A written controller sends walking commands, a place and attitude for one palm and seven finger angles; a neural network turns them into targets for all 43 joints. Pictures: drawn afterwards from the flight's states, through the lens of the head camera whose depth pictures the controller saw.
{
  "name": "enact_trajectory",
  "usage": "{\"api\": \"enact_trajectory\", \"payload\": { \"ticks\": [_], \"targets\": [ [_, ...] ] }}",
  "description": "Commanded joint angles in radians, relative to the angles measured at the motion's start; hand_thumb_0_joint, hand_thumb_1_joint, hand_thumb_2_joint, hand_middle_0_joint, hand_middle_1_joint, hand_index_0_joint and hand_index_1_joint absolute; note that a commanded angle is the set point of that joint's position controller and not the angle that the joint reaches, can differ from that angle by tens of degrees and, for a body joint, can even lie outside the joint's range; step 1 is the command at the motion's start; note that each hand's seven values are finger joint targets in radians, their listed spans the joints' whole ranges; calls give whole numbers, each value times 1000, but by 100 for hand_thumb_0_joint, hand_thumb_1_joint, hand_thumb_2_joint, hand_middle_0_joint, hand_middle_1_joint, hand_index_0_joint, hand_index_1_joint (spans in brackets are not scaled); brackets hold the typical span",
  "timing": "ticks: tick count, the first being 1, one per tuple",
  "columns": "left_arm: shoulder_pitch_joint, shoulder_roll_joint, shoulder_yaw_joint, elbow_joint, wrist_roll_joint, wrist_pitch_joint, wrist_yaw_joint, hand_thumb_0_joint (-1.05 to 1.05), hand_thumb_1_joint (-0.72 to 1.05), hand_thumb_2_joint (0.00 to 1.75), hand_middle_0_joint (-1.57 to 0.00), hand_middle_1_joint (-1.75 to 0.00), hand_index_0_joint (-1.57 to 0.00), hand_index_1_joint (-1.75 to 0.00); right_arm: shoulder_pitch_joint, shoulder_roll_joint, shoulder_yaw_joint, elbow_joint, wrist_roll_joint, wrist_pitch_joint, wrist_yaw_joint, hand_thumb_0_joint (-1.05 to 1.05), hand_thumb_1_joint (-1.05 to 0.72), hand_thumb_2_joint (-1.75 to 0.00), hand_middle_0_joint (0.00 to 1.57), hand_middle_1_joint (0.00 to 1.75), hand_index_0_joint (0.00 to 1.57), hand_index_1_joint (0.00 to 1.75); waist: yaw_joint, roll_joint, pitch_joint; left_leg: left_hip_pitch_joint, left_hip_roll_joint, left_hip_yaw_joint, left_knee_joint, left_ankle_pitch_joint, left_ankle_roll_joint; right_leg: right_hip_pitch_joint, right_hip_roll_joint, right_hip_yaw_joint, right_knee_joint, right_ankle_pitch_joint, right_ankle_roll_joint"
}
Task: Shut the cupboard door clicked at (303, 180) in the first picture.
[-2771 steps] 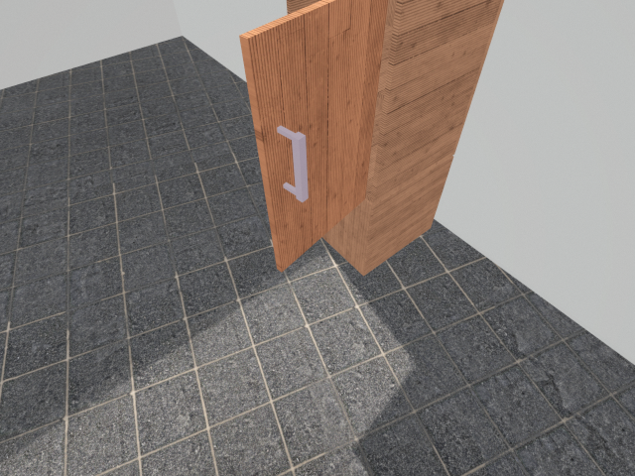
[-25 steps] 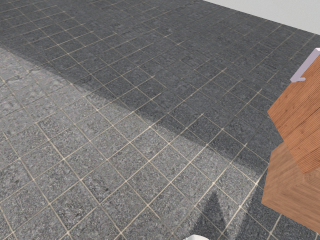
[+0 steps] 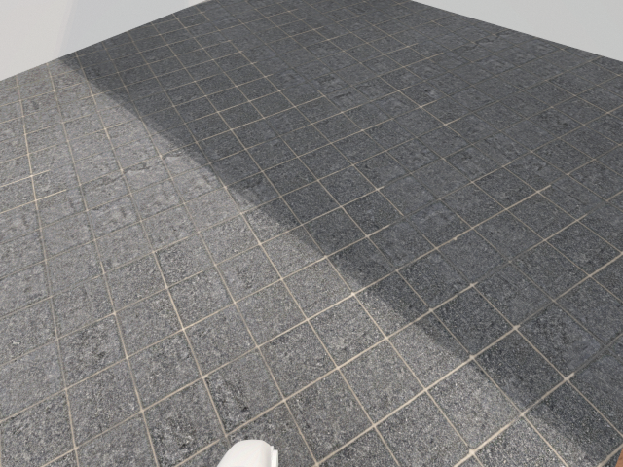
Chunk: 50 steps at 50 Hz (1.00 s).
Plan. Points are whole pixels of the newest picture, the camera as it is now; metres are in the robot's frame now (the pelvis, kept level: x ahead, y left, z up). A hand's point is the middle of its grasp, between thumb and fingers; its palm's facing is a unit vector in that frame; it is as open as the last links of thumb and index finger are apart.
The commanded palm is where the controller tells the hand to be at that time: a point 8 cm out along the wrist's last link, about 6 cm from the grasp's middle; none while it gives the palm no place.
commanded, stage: walk to a spot facing it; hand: left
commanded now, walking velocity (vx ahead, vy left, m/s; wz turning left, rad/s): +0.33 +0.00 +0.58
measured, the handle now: out of the picture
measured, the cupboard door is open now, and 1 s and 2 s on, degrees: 36 36 36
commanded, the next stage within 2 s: turn to face it in 0.58 s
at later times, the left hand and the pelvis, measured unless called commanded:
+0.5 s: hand (145, 432) +0.20 +0.28 -0.18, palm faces +0.29 -0.93 -0.21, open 7.4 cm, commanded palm none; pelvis +0.20 +0.07 -0.01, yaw +15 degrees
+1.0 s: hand (187, 304) +0.42 +0.26 -0.17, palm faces +0.23 -0.94 -0.23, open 7.1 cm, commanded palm none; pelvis +0.39 +0.06 -0.01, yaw +12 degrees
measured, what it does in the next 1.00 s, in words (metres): walks ahead: left foot, then right foot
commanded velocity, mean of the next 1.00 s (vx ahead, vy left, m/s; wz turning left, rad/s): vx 0.21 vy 0.00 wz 0.00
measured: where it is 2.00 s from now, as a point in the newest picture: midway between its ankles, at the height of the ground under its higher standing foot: (287, 389)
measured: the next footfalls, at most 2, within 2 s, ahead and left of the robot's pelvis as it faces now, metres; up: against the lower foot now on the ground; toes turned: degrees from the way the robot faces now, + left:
left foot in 0.30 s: +0.23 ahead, +0.15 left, +0.00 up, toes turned +18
right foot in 0.80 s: +0.50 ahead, +0.00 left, +0.00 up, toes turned +11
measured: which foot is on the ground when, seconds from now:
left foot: up 0.00-0.28, down 0.30-0.84, up 0.86-1.00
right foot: down 0.00-0.30, up 0.32-0.78, down 0.80-1.00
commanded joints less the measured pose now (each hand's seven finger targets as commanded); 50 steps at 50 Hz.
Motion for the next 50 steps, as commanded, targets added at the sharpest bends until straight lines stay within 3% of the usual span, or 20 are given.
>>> {"api": "enact_trajectory", "payload": {
  "ticks": [1, 9, 11, 13, 14, 15, 16, 17, 19, 21, 29, 36, 39, 40, 41, 42, 43, 44, 46, 50],
  "targets": [
    [112, 132, 37, -7, -3, -41, 19, 0, 90, 90, -20, -30, -20, -30, -63, 14, 5, -79, 1, -12, 16, 0, -90, -90, 20, 30, 20, 30, 34, -141, -7, -151, 44, 14, -88, 43, -15, 171, -241, 82, -205, 355, -44],
    [184, 171, 41, 43, 2, -38, 21, 0, 90, 90, -20, -30, -20, -30, -235, 15, 30, -150, 0, -31, 33, 0, -90, -90, 20, 30, 20, 30, 66, -148, 32, -85, 31, 117, -488, -11, 34, 315, -294, -20, -118, 624, -60],
    [150, 204, 49, 32, 0, -36, 18, 0, 90, 90, -20, -30, -20, -30, -158, -3, 24, -139, 0, -39, 25, 0, -90, -90, 20, 30, 20, 30, 23, -163, -4, 60, -24, 163, -527, -53, 70, 287, -304, -59, -19, 798, -58],
    [105, 233, 55, 19, -9, -31, 14, 0, 90, 90, -20, -30, -20, -30, 43, -64, 3, -90, -6, -43, 16, 0, -90, -90, 20, 30, 20, 30, -87, -116, -107, 387, -79, 173, -626, 21, 97, 148, -262, -123, 260, 753, -23],
    [100, 207, 54, 1, -14, -27, 3, 0, 90, 90, -20, -30, -20, -30, 186, -166, -21, -60, -15, -46, 7, 0, -90, -90, 20, 30, 20, 30, -153, 48, -212, 646, 36, -16, -690, 38, 145, -59, -189, -116, 543, 432, 16],
    [82, 154, 40, -49, -27, -21, -12, 0, 90, 90, -20, -30, -20, -30, 264, -289, -53, -49, -15, -55, -11, 0, -90, -90, 20, 30, 20, 30, -159, 290, -275, 851, 334, -514, -806, 226, 276, -426, -9, -39, 868, -300, 69],
    [-20, 177, 36, -94, -23, -14, 0, 0, 90, 90, -20, -30, -20, -30, 272, -298, -50, -34, 5, -46, -28, 0, -90, -90, 20, 30, 20, 30, -160, 134, -281, 848, 396, -606, -880, 295, 316, -513, -5, 141, 974, -321, 48],
    [-42, 156, 40, -111, -20, -16, 4, 0, 90, 90, -20, -30, -20, -30, 203, -271, -38, -50, 5, -46, -35, 0, -90, -90, 20, 30, 20, 30, -107, 22, -173, 714, 399, -517, -891, 208, 308, -529, -49, 168, 975, -263, 40],
    [-4, 128, 39, -51, -7, -5, -1, 0, 90, 90, -20, -30, -20, -30, 51, -159, -5, -98, 3, -67, -47, 0, -90, -90, 20, 30, 20, 30, -33, 67, -88, 479, 295, -355, -925, 134, 220, -461, -92, 212, 907, -138, 48],
    [60, 97, 40, -14, 5, 16, -8, 0, 90, 90, -20, -30, -20, -30, 12, -102, 16, -91, 2, -82, -49, 0, -90, -90, 20, 30, 20, 30, 20, 47, -38, 364, 206, -227, -957, 204, 181, -374, -78, 210, 801, -60, 58],
    [-91, 89, 26, -49, -3, 33, -14, 0, 90, 90, -20, -30, -20, -30, 120, -51, 21, -2, 12, -93, -52, 0, -90, -90, 20, 30, 20, 30, 23, 48, 11, 451, 148, -142, -1021, 347, 174, -422, -45, 197, 499, 155, 73],
    [-186, 79, 8, -69, -12, 27, -8, 0, 90, 90, -20, -30, -20, -30, 189, -46, 23, 64, 1, -82, -64, 0, -90, -90, 20, 30, 20, 30, 3, 82, 47, 510, 173, -87, -919, 597, 164, -264, 26, 162, 207, 123, 12],
    [5, 107, 17, -9, -11, 16, 1, 0, 90, 90, -20, -30, -20, -30, 181, -53, 22, 80, 7, -75, -70, 0, -90, -90, 20, 30, 20, 30, 85, 45, -35, 517, 151, -25, -712, 703, 102, -23, 77, 152, 79, 210, -22],
    [114, 150, 32, 26, -5, 6, 7, 0, 90, 90, -20, -30, -20, -30, 180, -38, 21, 74, 16, -78, -68, 0, -90, -90, 20, 30, 20, 30, 123, -32, -113, 396, 104, 10, -542, 591, 66, 189, 22, 231, 81, 462, -49],
    [219, 228, 50, 57, 2, -6, 15, 0, 90, 90, -20, -30, -20, -30, 217, -11, 17, 58, 26, -83, -62, 0, -90, -90, 20, 30, 20, 30, 138, -208, -224, 192, -45, 91, -252, 142, 21, 398, -205, 517, 75, 833, -155],
    [241, 261, 49, 69, -18, -6, 15, 0, 90, 90, -20, -30, -20, -30, 253, -8, 20, 54, 31, -77, -69, 0, -90, -90, 20, 30, 20, 30, 107, -271, -274, 116, -96, 56, -22, -378, -4, 414, -358, 660, -16, 1002, -274],
    [174, 223, 48, 54, -21, -4, 22, 0, 90, 90, -20, -30, -20, -30, 199, -18, 24, 49, 27, -68, -71, 0, -90, -90, 20, 30, 20, 30, 101, -292, -235, 69, -46, -32, 25, -359, -5, 363, -307, 659, -40, 970, -281],
    [92, 182, 43, 32, -21, 7, 32, 0, 90, 90, -20, -30, -20, -30, 132, -16, 18, 40, 25, -59, -67, 0, -90, -90, 20, 30, 20, 30, 87, -223, -143, 45, -11, -41, 24, -290, -11, 247, -267, 586, -61, 913, -252],
    [-1, 164, 40, 4, -21, 16, 34, 0, 90, 90, -20, -30, -20, -30, 77, 11, 23, 25, 22, -29, -62, 0, -90, -90, 20, 30, 20, 30, 34, -64, -93, 83, 22, -35, -23, -196, -31, 61, -198, 458, -102, 739, -210],
    [-28, 154, 48, -6, -13, 19, 29, 0, 90, 90, -20, -30, -20, -30, 96, 29, 17, 11, 5, 11, -52, 0, -90, -90, 20, 30, 20, 30, -2, -116, -103, 101, 18, -13, -103, -69, -55, -50, -109, 402, -143, 498, -149]
  ]
}}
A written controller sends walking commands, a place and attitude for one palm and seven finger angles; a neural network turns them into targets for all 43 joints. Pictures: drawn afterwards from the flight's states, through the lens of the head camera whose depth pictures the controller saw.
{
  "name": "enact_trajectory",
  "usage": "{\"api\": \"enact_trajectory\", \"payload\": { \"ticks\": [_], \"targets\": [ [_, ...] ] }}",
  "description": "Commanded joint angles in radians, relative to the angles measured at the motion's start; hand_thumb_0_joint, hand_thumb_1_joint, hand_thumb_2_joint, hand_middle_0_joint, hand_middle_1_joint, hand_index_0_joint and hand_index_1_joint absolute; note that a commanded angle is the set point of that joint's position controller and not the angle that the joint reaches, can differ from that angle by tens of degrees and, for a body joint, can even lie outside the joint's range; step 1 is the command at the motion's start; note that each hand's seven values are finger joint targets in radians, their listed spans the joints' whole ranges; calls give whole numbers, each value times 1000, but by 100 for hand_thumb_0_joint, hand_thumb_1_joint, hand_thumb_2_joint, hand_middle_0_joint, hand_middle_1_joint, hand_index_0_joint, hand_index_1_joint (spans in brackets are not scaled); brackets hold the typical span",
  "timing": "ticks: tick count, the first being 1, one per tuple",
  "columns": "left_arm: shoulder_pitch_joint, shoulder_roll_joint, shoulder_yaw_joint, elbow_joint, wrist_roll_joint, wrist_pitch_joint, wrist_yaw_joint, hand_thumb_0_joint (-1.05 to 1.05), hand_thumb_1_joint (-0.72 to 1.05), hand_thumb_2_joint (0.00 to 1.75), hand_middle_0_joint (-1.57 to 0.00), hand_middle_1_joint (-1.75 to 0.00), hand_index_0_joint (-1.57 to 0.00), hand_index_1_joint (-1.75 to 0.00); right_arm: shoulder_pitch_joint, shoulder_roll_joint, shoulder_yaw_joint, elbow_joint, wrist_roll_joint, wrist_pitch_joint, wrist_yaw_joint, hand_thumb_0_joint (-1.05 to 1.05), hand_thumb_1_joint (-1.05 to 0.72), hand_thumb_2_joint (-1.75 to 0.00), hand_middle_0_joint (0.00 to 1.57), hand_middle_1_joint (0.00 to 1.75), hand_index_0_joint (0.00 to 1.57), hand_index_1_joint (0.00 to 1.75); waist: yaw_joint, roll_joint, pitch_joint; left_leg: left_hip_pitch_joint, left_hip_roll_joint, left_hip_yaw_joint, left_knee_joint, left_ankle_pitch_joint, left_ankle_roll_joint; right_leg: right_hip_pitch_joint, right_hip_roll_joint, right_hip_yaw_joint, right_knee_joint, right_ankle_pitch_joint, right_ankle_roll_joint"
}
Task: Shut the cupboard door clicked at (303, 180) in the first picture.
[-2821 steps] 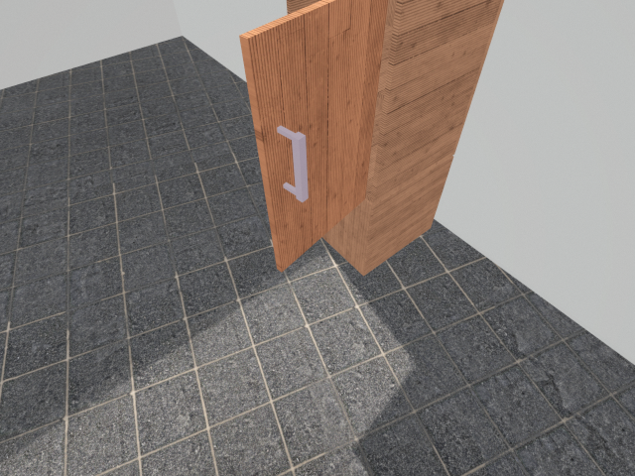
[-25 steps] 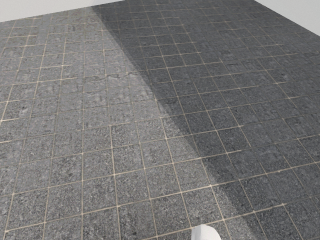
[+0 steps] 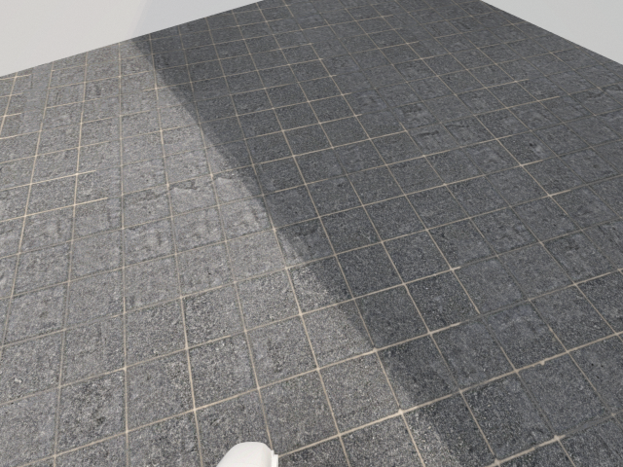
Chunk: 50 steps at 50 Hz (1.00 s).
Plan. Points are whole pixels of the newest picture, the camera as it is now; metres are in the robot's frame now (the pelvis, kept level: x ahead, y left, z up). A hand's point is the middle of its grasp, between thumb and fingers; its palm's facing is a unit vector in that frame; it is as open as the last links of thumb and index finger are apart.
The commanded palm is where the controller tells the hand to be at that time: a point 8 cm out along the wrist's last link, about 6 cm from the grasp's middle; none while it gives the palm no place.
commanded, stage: turn to face it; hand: left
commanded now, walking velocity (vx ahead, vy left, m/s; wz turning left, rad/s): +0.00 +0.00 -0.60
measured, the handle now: out of the picture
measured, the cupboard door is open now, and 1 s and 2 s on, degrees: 36 36 36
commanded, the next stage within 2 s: none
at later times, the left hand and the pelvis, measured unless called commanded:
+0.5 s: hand (147, 445) +0.16 +0.26 -0.17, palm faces -0.20 -0.96 -0.19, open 7.4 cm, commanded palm none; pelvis +0.04 +0.07 +0.00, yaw -17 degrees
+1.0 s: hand (231, 398) +0.23 +0.14 -0.16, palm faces -0.58 -0.78 -0.24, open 7.4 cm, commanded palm none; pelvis +0.04 +0.04 +0.00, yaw -36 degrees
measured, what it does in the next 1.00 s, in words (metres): steps on the spot, turning right: left foot, then right foot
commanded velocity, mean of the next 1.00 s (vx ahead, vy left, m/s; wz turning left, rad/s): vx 0.00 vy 0.00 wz -0.60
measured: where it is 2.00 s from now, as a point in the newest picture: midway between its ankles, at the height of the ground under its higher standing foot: outside the picture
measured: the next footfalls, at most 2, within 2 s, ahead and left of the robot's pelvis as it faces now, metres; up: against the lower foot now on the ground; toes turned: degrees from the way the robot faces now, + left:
left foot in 0.30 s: +0.10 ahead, +0.16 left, +0.00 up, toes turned -9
right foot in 0.76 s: +0.01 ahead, -0.09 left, +0.00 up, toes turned -33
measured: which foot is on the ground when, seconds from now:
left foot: up 0.00-0.28, down 0.30-0.76, up 0.78-1.00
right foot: down 0.00-0.30, up 0.32-0.74, down 0.76-1.00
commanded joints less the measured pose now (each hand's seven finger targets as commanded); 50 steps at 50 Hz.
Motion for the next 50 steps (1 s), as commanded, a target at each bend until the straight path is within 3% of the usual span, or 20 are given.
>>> {"api": "enact_trajectory", "payload": {
  "ticks": [1, 9, 12, 13, 14, 15, 16, 18, 21, 29, 33, 35, 36, 37, 38, 39, 40, 41, 44, 50],
  "targets": [
    [45, 151, 37, -49, 5, -7, 4, 0, 90, 90, -20, -30, -20, -30, 70, -65, -25, -60, -12, 19, 5, 0, -90, -90, 20, 30, 20, 30, -11, -111, -154, -24, 24, -19, -26, 102, -24, 51, -227, 237, -161, 335, -102],
    [75, 213, 64, -68, 18, 19, -7, 0, 90, 90, -20, -30, -20, -30, -112, -98, -26, -170, 5, -2, 0, 0, -90, -90, 20, 30, 20, 30, 41, -159, -165, 40, -15, -19, -373, 12, -31, 90, -238, 400, -94, 271, -127],
    [38, 223, 70, -85, 9, 33, -8, 0, 90, 90, -20, -30, -20, -30, -51, -114, -26, -162, 12, -14, -8, 0, -90, -90, 20, 30, 20, 30, 6, -187, -186, 223, -39, -15, -603, 139, -22, 21, -186, 398, -22, 266, -68],
    [21, 203, 65, -96, 2, 37, -8, 0, 90, 90, -20, -30, -20, -30, -21, -141, -31, -153, 11, -23, -13, 0, -90, -90, 20, 30, 20, 30, -11, -140, -199, 367, -4, -16, -719, 209, -16, -73, -138, 365, 22, 183, -23],
    [36, 154, 55, -110, -6, 41, -12, 0, 90, 90, -20, -30, -20, -30, -9, -207, -42, -158, 5, -31, -14, 0, -90, -90, 20, 30, 20, 30, -13, 56, -206, 464, 170, -181, -814, 245, 28, -205, -28, 269, 137, -52, 25],
    [27, 125, 48, -132, -9, 40, -21, 0, 90, 90, -20, -30, -20, -30, 11, -287, -55, -177, -10, -30, -16, 0, -90, -90, 20, 30, 20, 30, -23, 278, -183, 462, 404, -383, -862, 422, 139, -309, 49, 108, 370, -439, 79],
    [-7, 161, 52, -141, 4, 47, -22, 0, 90, 90, -20, -30, -20, -30, 3, -285, -50, -183, -18, -19, -19, 0, -90, -90, 20, 30, 20, 30, -27, 178, -133, 352, 452, -360, -850, 484, 208, -283, -1, 103, 543, -454, 90],
    [36, 172, 69, -112, 14, 62, -35, 0, 90, 90, -20, -30, -20, -30, -94, -228, -32, -210, -21, -22, -25, 0, -90, -90, 20, 30, 20, 30, 32, 158, -108, 300, 354, -228, -836, 574, 190, -286, -22, 94, 704, -350, 113],
    [55, 159, 65, -110, 8, 77, -48, 0, 90, 90, -20, -30, -20, -30, -120, -201, -21, -226, -17, -21, -23, 0, -90, -90, 20, 30, 20, 30, 49, 173, -87, 290, 271, -47, -813, 594, 151, -278, -43, 59, 761, -261, 130],
    [-85, 131, 44, -172, 9, 76, -60, 0, 90, 90, -20, -30, -20, -30, 15, -229, -47, -169, -18, -18, -12, 0, -90, -90, 20, 30, 20, 30, -23, 188, -108, 419, 309, 50, -757, 657, 165, -237, -73, -32, 465, -253, 126],
    [-83, 131, 37, -172, 8, 66, -59, 0, 90, 90, -20, -30, -20, -30, 12, -263, -61, -159, -18, -13, -4, 0, -90, -90, 20, 30, 20, 30, -23, 227, -140, 413, 326, 90, -686, 696, 147, -117, -42, -75, 291, -249, 94],
    [-37, 149, 41, -161, 7, 59, -56, 0, 90, 90, -20, -30, -20, -30, -5, -267, -65, -161, -14, -10, 0, 0, -90, -90, 20, 30, 20, 30, 12, 200, -153, 350, 319, 120, -609, 646, 104, 14, -37, -79, 133, -130, 73],
    [41, 179, 49, -140, 9, 53, -52, 0, 90, 90, -20, -30, -20, -30, -31, -268, -65, -169, -8, -10, 4, 0, -90, -90, 20, 30, 20, 30, 59, 141, -176, 269, 291, 159, -503, 553, 63, 152, -54, -59, 13, 5, 56],
    [116, 276, 64, -118, 18, 39, -40, 0, 90, 90, -20, -30, -20, -30, -22, -211, -55, -187, 4, -8, 12, 0, -90, -90, 20, 30, 20, 30, 93, -115, -233, 93, 195, 221, -295, 304, 1, 340, -229, 154, -72, 224, -4],
    [164, 357, 79, -96, 13, 34, -26, 0, 90, 90, -20, -30, -20, -30, -87, -153, -34, -236, 1, -4, 11, 0, -90, -90, 20, 30, 20, 30, 119, -321, -197, -145, 45, 183, -68, -241, -42, 376, -416, 426, -64, 652, -114],
    [176, 356, 76, -93, 1, 39, -14, 0, 90, 90, -20, -30, -20, -30, -79, -180, -32, -237, 1, 14, -1, 0, -90, -90, 20, 30, 20, 30, 113, -260, -199, -154, 69, 42, 44, -230, -34, 316, -454, 408, -67, 640, -166],
    [110, 318, 73, -112, 3, 41, -7, 0, 90, 90, -20, -30, -20, -30, -83, -166, -35, -225, 4, 21, -2, 0, -90, -90, 20, 30, 20, 30, 85, -205, -154, -193, 86, 0, 86, -154, -32, 269, -401, 362, -90, 450, -170],
    [41, 302, 70, -132, 5, 43, -3, 0, 90, 90, -20, -30, -20, -30, -83, -170, -37, -214, 1, 21, -2, 0, -90, -90, 20, 30, 20, 30, 63, -269, -133, -217, 92, -11, 93, -104, -40, 232, -357, 370, -111, 312, -149],
    [-62, 248, 51, -164, 6, 39, -4, 0, 90, 90, -20, -30, -20, -30, -51, -177, -41, -187, -5, 22, 12, 0, -90, -90, 20, 30, 20, 30, 11, -195, -118, -108, 84, -4, 23, 33, -53, 108, -262, 247, -106, 237, -101],
    [-25, 271, 58, -157, 14, 40, -14, 0, 90, 90, -20, -30, -20, -30, -51, -156, -39, -201, -4, 21, 14, 0, -90, -90, 20, 30, 20, 30, 21, -152, -129, -40, 30, 14, -192, 30, -55, 84, -243, 325, -121, 62, -116]
  ]
}}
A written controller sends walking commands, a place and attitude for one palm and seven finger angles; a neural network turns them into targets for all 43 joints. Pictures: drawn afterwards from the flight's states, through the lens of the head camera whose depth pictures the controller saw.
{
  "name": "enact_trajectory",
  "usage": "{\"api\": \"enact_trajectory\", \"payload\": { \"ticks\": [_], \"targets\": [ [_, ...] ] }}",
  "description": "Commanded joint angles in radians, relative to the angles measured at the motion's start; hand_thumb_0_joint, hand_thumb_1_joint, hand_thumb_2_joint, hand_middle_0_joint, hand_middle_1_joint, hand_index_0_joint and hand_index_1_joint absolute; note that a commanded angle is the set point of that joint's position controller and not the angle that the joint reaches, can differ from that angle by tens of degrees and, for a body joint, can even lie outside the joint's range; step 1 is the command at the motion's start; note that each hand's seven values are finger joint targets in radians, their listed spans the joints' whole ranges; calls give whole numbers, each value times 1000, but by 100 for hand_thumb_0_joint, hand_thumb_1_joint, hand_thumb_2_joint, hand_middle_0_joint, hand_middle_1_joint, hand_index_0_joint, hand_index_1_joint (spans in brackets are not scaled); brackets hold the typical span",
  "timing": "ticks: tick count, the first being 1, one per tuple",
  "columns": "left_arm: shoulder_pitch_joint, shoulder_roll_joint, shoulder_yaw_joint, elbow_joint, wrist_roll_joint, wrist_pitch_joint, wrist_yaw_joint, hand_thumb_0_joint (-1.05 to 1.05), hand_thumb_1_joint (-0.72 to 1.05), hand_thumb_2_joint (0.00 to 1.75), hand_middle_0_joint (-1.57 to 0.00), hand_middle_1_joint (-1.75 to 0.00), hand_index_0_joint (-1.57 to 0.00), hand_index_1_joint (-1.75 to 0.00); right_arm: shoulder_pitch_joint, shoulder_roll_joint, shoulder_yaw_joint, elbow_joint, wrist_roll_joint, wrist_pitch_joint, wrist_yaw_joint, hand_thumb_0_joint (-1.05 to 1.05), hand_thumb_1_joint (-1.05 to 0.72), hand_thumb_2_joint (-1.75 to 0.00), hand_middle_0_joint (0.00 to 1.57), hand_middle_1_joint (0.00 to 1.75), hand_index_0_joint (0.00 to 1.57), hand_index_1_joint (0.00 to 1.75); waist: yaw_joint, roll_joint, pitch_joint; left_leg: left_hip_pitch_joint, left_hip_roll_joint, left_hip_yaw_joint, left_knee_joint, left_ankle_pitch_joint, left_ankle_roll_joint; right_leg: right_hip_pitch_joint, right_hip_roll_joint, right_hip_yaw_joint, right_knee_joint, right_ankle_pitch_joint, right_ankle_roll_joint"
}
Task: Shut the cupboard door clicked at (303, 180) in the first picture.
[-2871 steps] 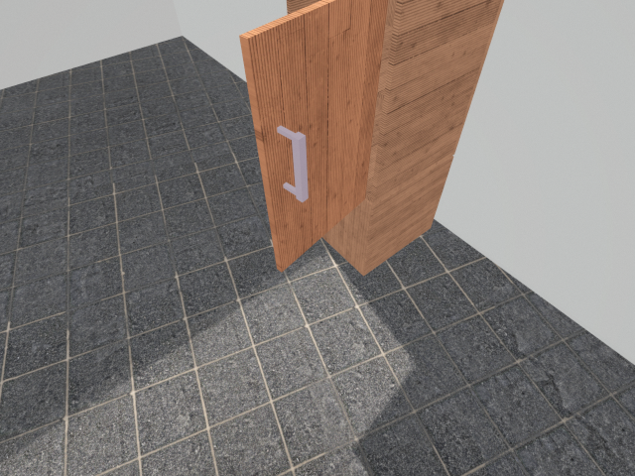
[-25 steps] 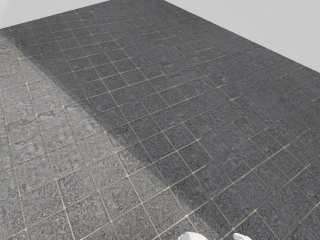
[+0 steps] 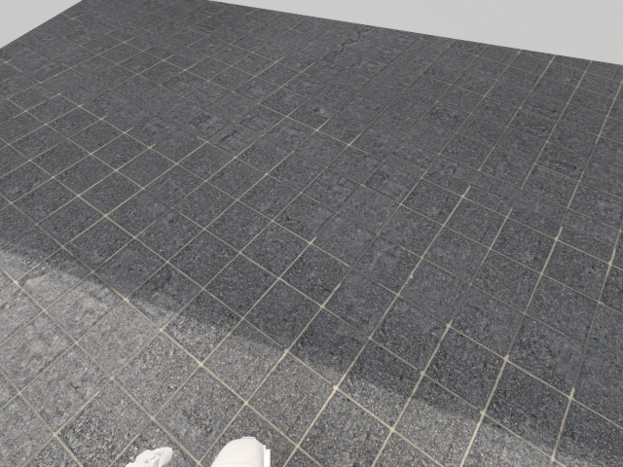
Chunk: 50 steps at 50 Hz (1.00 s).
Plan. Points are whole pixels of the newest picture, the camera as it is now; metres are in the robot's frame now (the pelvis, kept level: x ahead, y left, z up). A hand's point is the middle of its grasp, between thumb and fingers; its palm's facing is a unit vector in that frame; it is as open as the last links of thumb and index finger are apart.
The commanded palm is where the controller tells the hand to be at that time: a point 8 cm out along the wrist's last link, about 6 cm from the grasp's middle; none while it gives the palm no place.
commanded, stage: turn to face it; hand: left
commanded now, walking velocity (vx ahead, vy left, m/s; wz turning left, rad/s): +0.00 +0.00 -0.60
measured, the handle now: out of the picture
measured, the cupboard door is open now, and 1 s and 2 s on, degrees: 36 36 36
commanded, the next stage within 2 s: none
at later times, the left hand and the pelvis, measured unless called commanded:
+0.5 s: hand (170, 454) +0.16 +0.22 -0.16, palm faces -0.29 -0.94 -0.21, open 7.4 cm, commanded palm none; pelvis +0.01 +0.04 +0.00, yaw -19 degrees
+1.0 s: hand (223, 430) +0.19 +0.15 -0.17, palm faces -0.55 -0.81 -0.20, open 7.4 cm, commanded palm none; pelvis +0.02 +0.03 +0.00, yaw -36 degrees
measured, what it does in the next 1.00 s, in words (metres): steps on the spot, turning right: left foot, then right foot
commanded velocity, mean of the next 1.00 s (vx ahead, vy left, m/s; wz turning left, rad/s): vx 0.00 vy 0.00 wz -0.60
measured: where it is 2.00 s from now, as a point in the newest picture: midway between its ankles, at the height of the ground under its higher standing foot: outside the picture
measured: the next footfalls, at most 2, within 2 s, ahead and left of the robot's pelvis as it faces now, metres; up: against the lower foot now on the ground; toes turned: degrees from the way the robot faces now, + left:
left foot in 0.16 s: +0.06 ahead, +0.15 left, +0.00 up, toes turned -4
right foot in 0.60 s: -0.01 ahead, -0.10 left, +0.00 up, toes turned -29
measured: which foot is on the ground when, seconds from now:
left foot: up 0.00-0.14, down 0.16-0.60, up 0.62-1.00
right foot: down 0.00-0.16, up 0.18-0.58, down 0.60-1.00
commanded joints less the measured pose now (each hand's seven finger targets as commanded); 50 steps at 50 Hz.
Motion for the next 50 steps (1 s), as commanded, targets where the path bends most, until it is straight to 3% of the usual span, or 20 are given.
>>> {"api": "enact_trajectory", "payload": {
  "ticks": [1, 4, 6, 7, 8, 9, 11, 14, 24, 26, 28, 29, 30, 31, 32, 33, 37, 40, 46, 50],
  "targets": [
    [18, 227, 70, -66, 5, -19, 16, 0, 90, 90, -20, -30, -20, -30, -24, -71, -21, -92, 3, -30, -5, 0, -90, -90, 20, 30, 20, 30, 39, -166, -106, 34, -29, 3, -155, -29, 3, 54, -222, 278, -163, 146, -173],
    [11, 228, 76, -63, 7, -14, 16, 0, 90, 90, -20, -30, -20, -30, -3, -64, -20, -96, 13, -44, -13, 0, -90, -90, 20, 30, 20, 30, 31, -207, -133, 142, -60, 2, -355, -32, 17, 41, -210, 335, -97, 252, -159],
    [-34, 207, 74, -72, -6, -5, 16, 0, 90, 90, -20, -30, -20, -30, 98, -79, -19, -61, 14, -58, -22, 0, -90, -90, 20, 30, 20, 30, -26, -157, -157, 354, -56, 8, -594, 145, 23, -80, -151, 297, -16, 188, -87],
    [-17, 148, 60, -88, -18, 2, 12, 0, 90, 90, -20, -30, -20, -30, 116, -150, -27, -57, 6, -70, -27, 0, -90, -90, 20, 30, 20, 30, -26, 53, -169, 456, 101, -151, -736, 114, 65, -205, -34, 202, 109, 1, -28],
    [-1, 103, 51, -104, -21, 1, 2, 0, 90, 90, -20, -30, -20, -30, 116, -242, -46, -74, -7, -71, -29, 0, -90, -90, 20, 30, 20, 30, -21, 331, -161, 482, 349, -391, -796, 215, 163, -332, 68, 34, 354, -350, 33],
    [-36, 140, 53, -107, -8, 3, 3, 0, 90, 90, -20, -30, -20, -30, 110, -239, -41, -83, -11, -63, -29, 0, -90, -90, 20, 30, 20, 30, -35, 235, -132, 384, 411, -395, -774, 268, 231, -298, 8, 44, 521, -377, 35],
    [-1, 144, 73, -73, 3, 10, -10, 0, 90, 90, -20, -30, -20, -30, 13, -167, -21, -103, -16, -71, -39, 0, -90, -90, 20, 30, 20, 30, 23, 180, -102, 347, 315, -237, -752, 448, 214, -309, -11, 34, 678, -271, 58],
    [15, 117, 69, -54, -3, 15, -24, 0, 90, 90, -20, -30, -20, -30, -7, -133, -10, -107, -12, -71, -41, 0, -90, -90, 20, 30, 20, 30, 31, 170, -93, 392, 234, -36, -693, 601, 192, -312, -33, -23, 708, -197, 75],
    [-72, 79, 49, -82, -4, 12, -29, 0, 90, 90, -20, -30, -20, -30, 90, -158, -41, -41, -13, -60, -25, 0, -90, -90, 20, 30, 20, 30, -26, 221, -115, 486, 278, 76, -624, 625, 213, -194, -37, -131, 326, -205, 60],
    [-56, 81, 48, -78, -5, 5, -27, 0, 90, 90, -20, -30, -20, -30, 78, -174, -48, -38, -13, -58, -20, 0, -90, -90, 20, 30, 20, 30, -20, 216, -137, 477, 285, 94, -581, 631, 198, -126, -21, -148, 216, -186, 40],
    [23, 106, 55, -55, -4, -3, -23, 0, 90, 90, -20, -30, -20, -30, 42, -183, -53, -44, -5, -56, -15, 0, -90, -90, 20, 30, 20, 30, 33, 166, -153, 384, 269, 139, -480, 538, 142, 47, -15, -154, 21, -1, 18],
    [108, 162, 64, -31, 1, -13, -16, 0, 90, 90, -20, -30, -20, -30, 32, -163, -51, -53, 4, -54, -8, 0, -90, -90, 20, 30, 20, 30, 77, 50, -184, 278, 223, 179, -335, 430, 91, 200, -75, -66, -96, 146, -12],
    [165, 275, 87, -15, 11, -27, -1, 0, 90, 90, -20, -30, -20, -30, -8, -70, -29, -100, 9, -50, -4, 0, -90, -90, 20, 30, 20, 30, 114, -310, -165, -18, 60, 221, -104, -143, 27, 352, -324, 293, -160, 456, -109],
    [194, 314, 88, 0, -7, -22, 11, 0, 90, 90, -20, -30, -20, -30, -46, -82, -19, -124, 5, -35, -14, 0, -90, -90, 20, 30, 20, 30, 122, -312, -157, -106, 5, 91, 75, -308, 17, 295, -421, 387, -149, 657, -201],
    [168, 302, 82, -11, -10, -20, 17, 0, 90, 90, -20, -30, -20, -30, -38, -87, -17, -119, 9, -23, -14, 0, -90, -90, 20, 30, 20, 30, 99, -228, -130, -113, 30, 7, 154, -232, 27, 221, -409, 339, -173, 452, -225],
    [94, 266, 85, -32, -4, -22, 25, 0, 90, 90, -20, -30, -20, -30, -49, -81, -22, -113, 4, -22, -16, 0, -90, -90, 20, 30, 20, 30, 75, -301, -96, -167, 33, -23, 168, -179, 24, 192, -349, 350, -205, 318, -204],
    [-8, 194, 57, -66, -9, -29, 22, 0, 90, 90, -20, -30, -20, -30, -16, -91, -26, -73, -4, -19, 0, 0, -90, -90, 20, 30, 20, 30, 18, -176, -91, -61, 23, -18, 103, 23, 2, 88, -221, 187, -181, 263, -145],
    [24, 206, 61, -60, -5, -33, 21, 0, 90, 90, -20, -30, -20, -30, -9, -77, -24, -71, -4, -21, 0, 0, -90, -90, 20, 30, 20, 30, 27, -124, -134, -50, 1, -10, 14, 30, -6, 142, -213, 206, -165, 268, -156],
    [40, 230, 72, -51, 4, -24, 18, 0, 90, 90, -20, -30, -20, -30, -60, -70, -17, -109, 8, -36, -10, 0, -90, -90, 20, 30, 20, 30, 46, -170, -126, 36, -34, -8, -229, -46, 1, 114, -225, 314, -126, 311, -187],
    [-20, 212, 71, -59, -7, -11, 18, 0, 90, 90, -20, -30, -20, -30, 56, -84, -18, -74, 15, -54, -21, 0, -90, -90, 20, 30, 20, 30, -17, -150, -158, 331, -56, 1, -584, 153, 20, -39, -153, 313, -15, 280, -96]
  ]
}}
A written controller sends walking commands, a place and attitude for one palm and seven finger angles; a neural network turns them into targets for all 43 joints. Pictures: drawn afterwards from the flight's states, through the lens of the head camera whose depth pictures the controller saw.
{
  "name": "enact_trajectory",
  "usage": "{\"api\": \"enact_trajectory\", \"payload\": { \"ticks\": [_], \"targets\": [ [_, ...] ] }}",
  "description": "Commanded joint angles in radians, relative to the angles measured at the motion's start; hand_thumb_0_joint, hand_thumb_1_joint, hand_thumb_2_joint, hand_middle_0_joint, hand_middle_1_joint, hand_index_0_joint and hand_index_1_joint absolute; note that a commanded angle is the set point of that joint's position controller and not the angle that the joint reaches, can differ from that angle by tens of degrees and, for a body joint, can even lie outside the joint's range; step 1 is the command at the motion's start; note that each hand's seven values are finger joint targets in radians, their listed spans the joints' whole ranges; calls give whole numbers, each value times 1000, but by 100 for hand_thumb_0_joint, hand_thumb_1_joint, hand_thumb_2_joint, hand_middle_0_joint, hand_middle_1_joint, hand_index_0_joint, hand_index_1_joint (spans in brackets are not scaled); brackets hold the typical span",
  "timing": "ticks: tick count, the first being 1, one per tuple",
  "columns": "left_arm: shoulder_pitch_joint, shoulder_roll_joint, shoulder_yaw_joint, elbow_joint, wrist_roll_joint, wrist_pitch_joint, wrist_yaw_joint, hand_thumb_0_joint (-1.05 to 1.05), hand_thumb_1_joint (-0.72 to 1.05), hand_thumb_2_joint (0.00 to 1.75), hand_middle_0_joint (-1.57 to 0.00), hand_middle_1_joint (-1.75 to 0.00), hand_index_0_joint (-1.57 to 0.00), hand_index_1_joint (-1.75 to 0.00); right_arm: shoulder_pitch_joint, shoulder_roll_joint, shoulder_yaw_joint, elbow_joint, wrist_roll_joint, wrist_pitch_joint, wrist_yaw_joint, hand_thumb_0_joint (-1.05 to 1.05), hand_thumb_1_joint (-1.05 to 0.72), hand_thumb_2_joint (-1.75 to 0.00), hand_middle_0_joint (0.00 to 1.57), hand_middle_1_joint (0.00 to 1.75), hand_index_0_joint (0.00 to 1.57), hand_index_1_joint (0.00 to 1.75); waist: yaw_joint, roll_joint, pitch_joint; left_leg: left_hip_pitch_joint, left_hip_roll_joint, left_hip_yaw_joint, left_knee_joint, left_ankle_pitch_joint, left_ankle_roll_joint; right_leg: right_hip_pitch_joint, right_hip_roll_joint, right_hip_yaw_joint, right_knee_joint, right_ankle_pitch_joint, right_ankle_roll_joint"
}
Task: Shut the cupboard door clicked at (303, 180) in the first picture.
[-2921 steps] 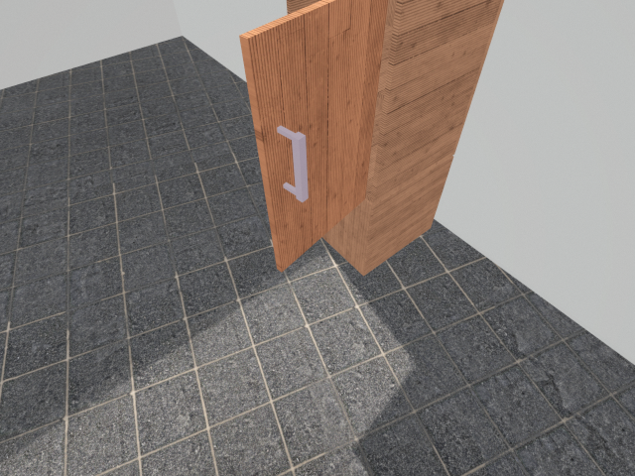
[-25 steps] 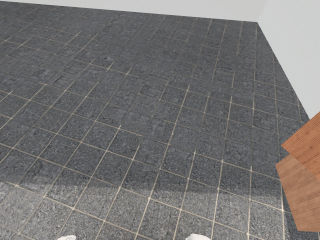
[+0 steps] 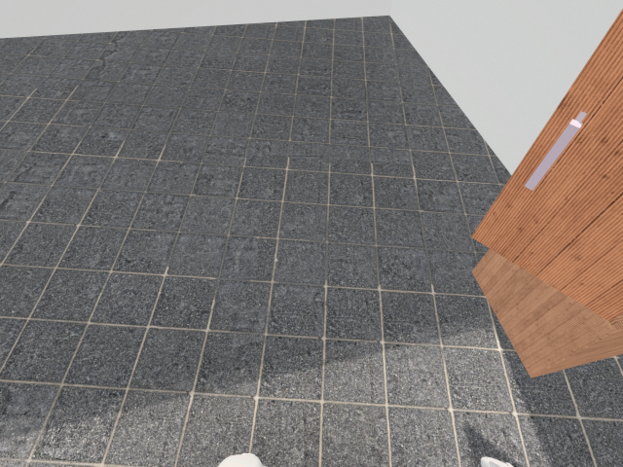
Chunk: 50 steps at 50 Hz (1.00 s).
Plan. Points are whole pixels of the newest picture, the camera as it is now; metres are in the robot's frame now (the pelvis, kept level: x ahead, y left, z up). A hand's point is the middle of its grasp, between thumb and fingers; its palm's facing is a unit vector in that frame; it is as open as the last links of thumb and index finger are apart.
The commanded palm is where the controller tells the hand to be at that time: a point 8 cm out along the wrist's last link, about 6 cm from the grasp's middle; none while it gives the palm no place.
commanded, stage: turn to face it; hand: left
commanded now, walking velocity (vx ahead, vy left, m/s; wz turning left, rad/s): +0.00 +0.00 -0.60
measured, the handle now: (554, 152) +0.68 -0.41 +0.00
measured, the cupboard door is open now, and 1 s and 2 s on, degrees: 36 36 36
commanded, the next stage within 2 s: take the last steps up to it in 1.06 s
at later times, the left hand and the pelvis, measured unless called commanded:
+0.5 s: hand (207, 428) +0.18 +0.17 -0.15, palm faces -0.33 -0.91 -0.25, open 7.4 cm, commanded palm none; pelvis +0.00 +0.00 -0.01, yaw -20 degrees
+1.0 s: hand (217, 437) +0.17 +0.15 -0.18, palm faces -0.47 -0.87 -0.17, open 7.4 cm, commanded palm none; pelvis +0.03 +0.01 +0.00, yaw -31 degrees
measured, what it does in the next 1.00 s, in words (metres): steps on the spot, turning right: left foot, then right foot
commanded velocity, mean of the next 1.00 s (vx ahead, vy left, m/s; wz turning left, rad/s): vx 0.00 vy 0.00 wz -0.48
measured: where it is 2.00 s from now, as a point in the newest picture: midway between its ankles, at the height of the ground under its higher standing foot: outside the picture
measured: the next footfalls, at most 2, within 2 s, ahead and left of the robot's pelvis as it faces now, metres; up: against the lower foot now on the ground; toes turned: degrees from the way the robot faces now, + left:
left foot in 0.04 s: +0.05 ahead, +0.13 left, +0.00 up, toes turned +0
right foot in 0.50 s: +0.00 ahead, -0.12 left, +0.00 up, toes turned -25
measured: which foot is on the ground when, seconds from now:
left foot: up 0.00-0.02, down 0.04-0.50, up 0.52-0.96, down 0.98-1.00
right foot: down 0.00-0.04, up 0.06-0.48, down 0.50-0.98, up 1.00-1.00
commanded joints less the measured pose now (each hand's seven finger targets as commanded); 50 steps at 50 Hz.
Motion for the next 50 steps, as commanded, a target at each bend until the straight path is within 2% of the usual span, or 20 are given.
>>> {"api": "enact_trajectory", "payload": {
  "ticks": [1, 2, 3, 5, 9, 19, 23, 24, 25, 26, 27, 28, 32, 36, 42, 45, 47, 48, 49, 50],
  "targets": [
    [-44, 150, 49, -92, -21, -8, 17, 0, 90, 90, -20, -30, -20, -30, 141, -163, -34, -38, -2, -50, -18, 0, -90, -90, 20, 30, 20, 30, -62, 63, -168, 348, 124, -121, -423, 158, 51, -142, -84, 158, 79, 108, -53],
    [-24, 97, 39, -108, -26, -7, 6, 0, 90, 90, -20, -30, -20, -30, 157, -260, -53, -51, -16, -54, -20, 0, -90, -90, 20, 30, 20, 30, -59, 357, -166, 402, 379, -365, -476, 299, 149, -289, 37, -14, 314, -302, 12],
    [-56, 131, 44, -109, -13, -3, 6, 0, 90, 90, -20, -30, -20, -30, 159, -264, -49, -56, -22, -44, -24, 0, -90, -90, 20, 30, 20, 30, -72, 285, -132, 296, 451, -376, -469, 361, 224, -263, -7, -30, 508, -380, 17],
    [-16, 142, 60, -74, 1, 7, -4, 0, 90, 90, -20, -30, -20, -30, 58, -188, -29, -79, -25, -51, -30, 0, -90, -90, 20, 30, 20, 30, -14, 217, -85, 236, 364, -235, -461, 448, 201, -277, -42, -30, 662, -266, 42],
    [-3, 108, 57, -54, -7, 13, -20, 0, 90, 90, -20, -30, -20, -30, 64, -150, -18, -75, -18, -54, -34, 0, -90, -90, 20, 30, 20, 30, -9, 212, -103, 331, 262, 4, -385, 658, 170, -295, -64, -94, 708, -164, 65],
    [-125, 70, 36, -90, -8, 10, -26, 0, 90, 90, -20, -30, -20, -30, 162, -177, -48, -7, -23, -44, -16, 0, -90, -90, 20, 30, 20, 30, -69, 246, -97, 364, 318, 84, -332, 644, 206, -166, -72, -200, 324, -200, 44],
    [-29, 93, 43, -66, -9, -2, -19, 0, 90, 90, -20, -30, -20, -30, 105, -196, -58, -9, -17, -40, -7, 0, -90, -90, 20, 30, 20, 30, -7, 215, -128, 262, 326, 144, -216, 518, 143, 55, -62, -212, 42, -19, 2],
    [56, 142, 50, -43, -5, -12, -12, 0, 90, 90, -20, -30, -20, -30, 89, -181, -57, -17, -8, -38, 0, 0, -90, -90, 20, 30, 20, 30, 41, 108, -159, 161, 280, 182, -78, 418, 93, 215, -103, -145, -91, 116, -24],
    [126, 261, 71, -26, 6, -29, 2, 0, 90, 90, -20, -30, -20, -30, 65, -92, -36, -57, -2, -34, 4, 0, -90, -90, 20, 30, 20, 30, 79, -265, -152, -113, 117, 238, 170, -106, 24, 369, -353, 215, -188, 400, -115],
    [147, 306, 75, -10, -12, -25, 16, 0, 90, 90, -20, -30, -20, -30, 24, -99, -28, -83, -7, -19, -4, 0, -90, -90, 20, 30, 20, 30, 81, -291, -136, -216, 47, 116, 352, -311, 8, 310, -457, 328, -171, 661, -205],
    [120, 290, 68, -23, -15, -24, 23, 0, 90, 90, -20, -30, -20, -30, 36, -108, -26, -74, -2, -6, -6, 0, -90, -90, 20, 30, 20, 30, 58, -194, -112, -219, 73, 20, 440, -234, 19, 237, -450, 277, -195, 460, -238],
    [43, 253, 68, -46, -11, -26, 29, 0, 90, 90, -20, -30, -20, -30, 32, -98, -31, -65, -6, -4, -6, 0, -90, -90, 20, 30, 20, 30, 30, -234, -66, -266, 76, -10, 458, -167, 17, 193, -388, 271, -229, 305, -213],
    [-58, 175, 40, -73, -16, -36, 26, 0, 90, 90, -20, -30, -20, -30, 82, -105, -36, -16, -16, 0, 9, 0, -90, -90, 20, 30, 20, 30, -32, -145, -73, -172, 71, -9, 409, 46, -3, 111, -251, 93, -213, 251, -146],
    [-1, 180, 40, -54, -13, -43, 22, 0, 90, 90, -20, -30, -20, -30, 70, -94, -33, -14, -15, 1, 7, 0, -90, -90, 20, 30, 20, 30, -16, -77, -108, -163, 45, -8, 335, 54, -11, 153, -249, 127, -203, 267, -163],
    [39, 184, 48, -34, -2, -39, 25, 0, 90, 90, -20, -30, -20, -30, 4, -85, -24, -43, -7, -15, -3, 0, -90, -90, 20, 30, 20, 30, 12, -111, -113, -125, 19, -6, 138, -33, -1, 186, -273, 214, -169, 350, -211],
    [11, 192, 55, -29, 1, -34, 30, 0, 90, 90, -20, -30, -20, -30, 50, -70, -18, -31, 0, -28, -10, 0, -90, -90, 20, 30, 20, 30, -13, -122, -129, 16, -4, 0, -66, -15, 14, 143, -269, 234, -111, 426, -198],
    [-29, 178, 49, -30, -12, -25, 28, 0, 90, 90, -20, -30, -20, -30, 137, -76, -15, 4, 2, -35, -16, 0, -90, -90, 20, 30, 20, 30, -56, -106, -132, 221, -19, 17, -280, 183, 24, 21, -207, 197, -58, 323, -126],
    [-22, 135, 40, -38, -18, -22, 27, 0, 90, 90, -20, -30, -20, -30, 163, -116, -20, 12, -1, -47, -19, 0, -90, -90, 20, 30, 20, 30, -60, 0, -146, 331, 66, -53, -382, 227, 48, -71, -128, 137, 12, 196, -76],
    [19, 78, 29, -39, -24, -18, 20, 0, 90, 90, -20, -30, -20, -30, 164, -204, -33, 4, -12, -52, -18, 0, -90, -90, 20, 30, 20, 30, -46, 271, -151, 371, 275, -287, -430, 343, 122, -181, -4, 15, 172, -115, -19],
    [8, 89, 29, -46, -21, -14, 20, 0, 90, 90, -20, -30, -20, -30, 159, -225, -34, -12, -22, -44, -23, 0, -90, -90, 20, 30, 20, 30, -50, 308, -114, 289, 394, -364, -466, 417, 224, -194, 2, -54, 342, -346, 4]
  ]
}}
